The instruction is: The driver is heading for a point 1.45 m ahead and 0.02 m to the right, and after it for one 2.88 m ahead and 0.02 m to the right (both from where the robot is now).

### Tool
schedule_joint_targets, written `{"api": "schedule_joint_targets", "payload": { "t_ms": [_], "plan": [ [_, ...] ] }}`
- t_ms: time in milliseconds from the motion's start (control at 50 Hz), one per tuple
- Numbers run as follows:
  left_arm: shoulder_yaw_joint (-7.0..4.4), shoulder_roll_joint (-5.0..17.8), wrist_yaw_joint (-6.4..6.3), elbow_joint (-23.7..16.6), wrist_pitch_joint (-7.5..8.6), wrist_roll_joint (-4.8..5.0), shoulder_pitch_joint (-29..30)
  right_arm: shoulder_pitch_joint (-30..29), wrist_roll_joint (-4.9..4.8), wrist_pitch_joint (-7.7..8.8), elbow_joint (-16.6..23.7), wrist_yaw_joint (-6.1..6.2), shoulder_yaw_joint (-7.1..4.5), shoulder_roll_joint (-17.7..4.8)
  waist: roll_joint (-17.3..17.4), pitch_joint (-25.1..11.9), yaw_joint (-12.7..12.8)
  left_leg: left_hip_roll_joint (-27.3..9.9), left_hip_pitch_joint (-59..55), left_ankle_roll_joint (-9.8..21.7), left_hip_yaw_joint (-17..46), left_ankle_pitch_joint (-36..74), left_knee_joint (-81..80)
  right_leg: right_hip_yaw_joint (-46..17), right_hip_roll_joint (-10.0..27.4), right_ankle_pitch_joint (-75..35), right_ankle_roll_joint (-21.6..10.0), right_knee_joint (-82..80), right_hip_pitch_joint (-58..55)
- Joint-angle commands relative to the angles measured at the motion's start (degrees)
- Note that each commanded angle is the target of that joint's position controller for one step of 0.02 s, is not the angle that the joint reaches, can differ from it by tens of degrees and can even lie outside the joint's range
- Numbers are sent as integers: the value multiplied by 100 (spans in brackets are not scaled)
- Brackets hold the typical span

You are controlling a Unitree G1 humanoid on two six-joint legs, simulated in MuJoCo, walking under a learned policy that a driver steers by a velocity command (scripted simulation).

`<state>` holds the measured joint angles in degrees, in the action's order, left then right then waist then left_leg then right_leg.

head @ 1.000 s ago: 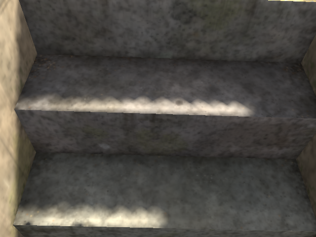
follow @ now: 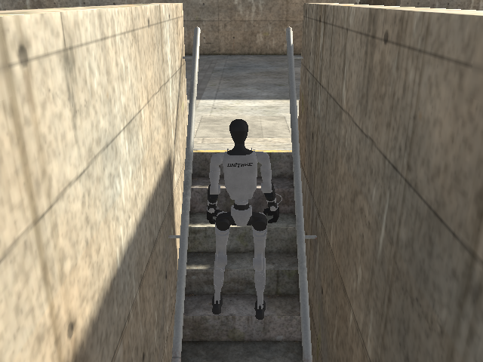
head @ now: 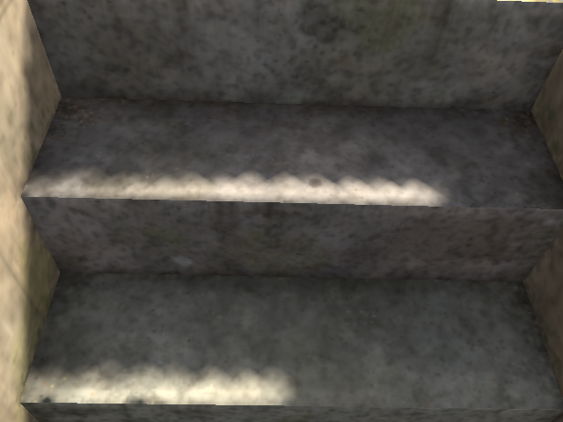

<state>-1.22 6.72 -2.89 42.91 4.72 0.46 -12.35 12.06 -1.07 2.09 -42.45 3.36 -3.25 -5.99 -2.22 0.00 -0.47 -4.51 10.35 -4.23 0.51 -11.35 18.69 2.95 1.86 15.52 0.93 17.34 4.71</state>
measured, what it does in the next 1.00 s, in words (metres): stands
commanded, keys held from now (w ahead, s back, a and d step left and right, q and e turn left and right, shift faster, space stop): w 1.00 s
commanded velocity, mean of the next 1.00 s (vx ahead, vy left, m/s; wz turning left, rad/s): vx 0.50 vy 0.00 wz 0.00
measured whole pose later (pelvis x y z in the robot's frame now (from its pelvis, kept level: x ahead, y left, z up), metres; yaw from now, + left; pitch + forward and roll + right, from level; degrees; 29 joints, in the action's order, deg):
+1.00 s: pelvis +0.00 +0.00 +0.00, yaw +0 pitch +3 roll +0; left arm -0.6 8.4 -2.1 47.0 3.4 0.6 -11.7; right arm 10.6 -1.2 3.4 -43.5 3.2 -0.3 -7.2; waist -2.2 -0.1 0.7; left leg -5.0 9.4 -4.4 0.8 -10.8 17.3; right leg 2.8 1.4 13.7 0.9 14.0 3.2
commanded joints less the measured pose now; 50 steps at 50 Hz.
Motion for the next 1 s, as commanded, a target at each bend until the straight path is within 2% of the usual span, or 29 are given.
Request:
{"api": "schedule_joint_targets", "payload": {
  "t_ms": [20,80,120,140,200,220,260,280,300,360,380,400,420,520,540,580,700,1000],
  "plan": [
    [-64,277,-12,-366,79,-11,-40,56,4,80,363,12,-109,-459,159,-414,16,-90,-528,458,181,1316,-55,-149,308,-2671,-267,-29,138],
    [-57,286,2,-370,88,14,16,-43,-3,80,387,11,-99,-427,139,-435,-4,-95,-558,463,213,1388,-23,-150,293,-2752,-265,-44,169],
    [-64,282,-14,-362,78,-14,-48,60,3,80,354,12,-110,-457,170,-394,15,-89,-517,455,187,1299,-62,-150,304,-2647,-269,-35,143],
    [-57,306,38,-329,92,45,55,-37,13,67,391,-4,-59,-380,139,-394,1,-91,-490,453,203,1120,-108,-167,282,-2804,-262,-77,130],
    [-60,322,56,-308,106,42,84,23,12,64,389,-10,-64,-425,121,-420,-12,-76,-460,450,188,1112,-115,-176,296,-2995,-269,-38,34],
    [-67,331,58,-326,69,65,24,57,15,78,345,-12,-31,-426,96,-419,43,-102,-407,471,211,1198,-102,-149,279,-3033,-263,1,-15],
    [-65,324,55,-314,44,53,-9,17,5,96,350,-13,-17,-430,151,-438,65,-109,-416,471,216,1177,-97,-153,275,-2986,-266,3,-7],
    [-79,361,70,-298,28,64,-21,-23,35,107,388,-18,-5,-439,80,-511,68,-94,-532,492,227,1212,-109,-151,272,-2957,-285,6,22],
    [-76,348,54,-342,-17,36,91,-155,-18,134,419,-17,36,-383,90,-477,88,-105,-496,493,246,1257,-150,-168,291,-2906,-289,-46,23],
    [-82,365,44,-337,-54,23,56,-166,-27,160,420,-7,59,-416,190,-461,105,-115,-567,484,244,1320,-153,-184,297,-2789,-287,-97,63],
    [-76,389,46,-292,-51,19,49,-180,-25,171,407,-5,72,-410,245,-480,116,-123,-613,486,253,1364,-155,-152,301,-2685,-296,-159,91],
    [-89,384,65,-281,-23,56,-37,-64,24,141,404,-4,35,-496,247,-439,89,-125,-644,485,243,1284,-128,-179,276,-2759,-294,-100,133],
    [-62,365,62,-261,-55,20,51,-195,-7,166,422,0,85,-410,273,-393,107,-170,-560,461,257,1368,-146,-193,325,-2622,-304,-262,121],
    [-66,415,58,-197,-49,18,38,-170,-16,182,413,-3,99,-454,192,-454,93,-141,-701,478,259,1415,-125,-147,287,-2562,-303,-257,164],
    [-76,407,78,-189,-13,61,-40,-61,33,145,408,-2,61,-543,192,-416,72,-135,-700,479,235,1305,-99,-179,272,-2734,-304,-171,182],
    [-54,399,70,-183,-52,13,68,-239,-9,179,441,1,118,-446,198,-367,97,-170,-612,443,233,1430,-122,-191,317,-2642,-313,-323,157],
    [-46,441,69,-93,-59,19,30,-234,-11,198,399,1,138,-499,193,-465,107,-172,-684,437,230,1548,-95,-180,316,-2707,-321,-316,87],
    [-3,514,76,124,-59,16,20,-183,-14,210,245,-1,192,-602,201,-429,120,-181,-675,439,259,1551,-138,-194,328,-2667,-326,-344,32]
  ]
}}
